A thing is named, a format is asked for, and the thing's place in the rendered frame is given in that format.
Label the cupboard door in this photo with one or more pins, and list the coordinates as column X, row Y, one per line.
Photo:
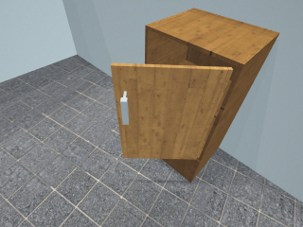
column 170, row 107

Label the handle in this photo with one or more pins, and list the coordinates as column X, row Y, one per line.
column 124, row 109

